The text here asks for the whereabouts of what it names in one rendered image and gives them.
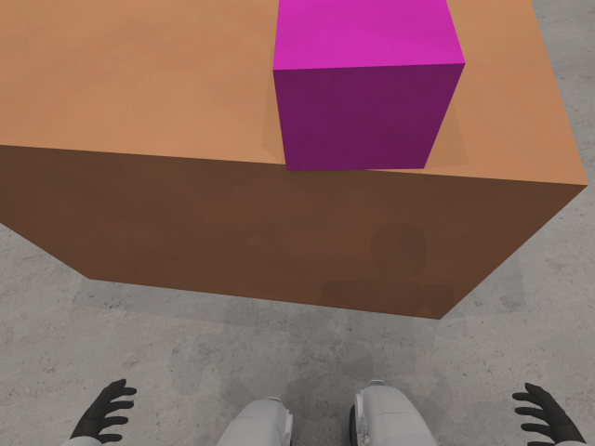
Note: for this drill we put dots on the right robot shin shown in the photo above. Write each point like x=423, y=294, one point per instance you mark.
x=365, y=441

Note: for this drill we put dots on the left robot hand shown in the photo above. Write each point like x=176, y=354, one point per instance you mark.
x=93, y=421

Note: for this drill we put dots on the right robot thigh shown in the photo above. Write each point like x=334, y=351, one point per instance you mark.
x=389, y=418

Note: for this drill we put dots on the carton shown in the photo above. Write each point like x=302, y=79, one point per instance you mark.
x=363, y=84

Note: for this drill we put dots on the pedestal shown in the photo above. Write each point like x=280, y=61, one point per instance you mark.
x=140, y=142

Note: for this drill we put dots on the right robot hand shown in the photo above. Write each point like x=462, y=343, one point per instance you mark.
x=560, y=427

